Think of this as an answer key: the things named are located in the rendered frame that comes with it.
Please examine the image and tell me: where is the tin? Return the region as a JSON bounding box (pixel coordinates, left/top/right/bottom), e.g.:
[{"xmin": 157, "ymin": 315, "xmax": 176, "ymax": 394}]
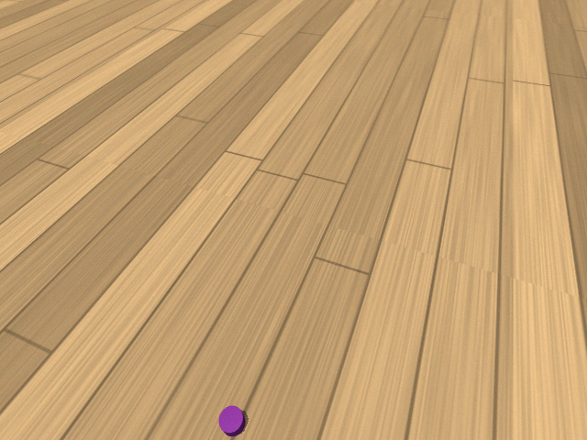
[{"xmin": 218, "ymin": 406, "xmax": 246, "ymax": 436}]

